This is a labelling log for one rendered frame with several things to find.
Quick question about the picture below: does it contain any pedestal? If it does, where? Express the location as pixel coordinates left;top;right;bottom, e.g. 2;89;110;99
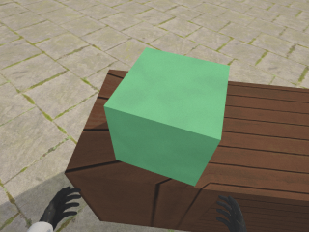
64;69;309;232

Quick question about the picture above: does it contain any carton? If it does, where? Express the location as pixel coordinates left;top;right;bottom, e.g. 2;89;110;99
103;47;230;187

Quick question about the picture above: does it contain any left robot hand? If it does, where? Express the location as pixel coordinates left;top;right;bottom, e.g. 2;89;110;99
39;186;81;231

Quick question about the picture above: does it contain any right robot hand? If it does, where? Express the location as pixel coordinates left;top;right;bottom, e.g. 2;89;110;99
216;195;247;232

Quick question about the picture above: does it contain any left robot forearm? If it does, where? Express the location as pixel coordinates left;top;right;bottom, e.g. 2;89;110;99
27;221;53;232

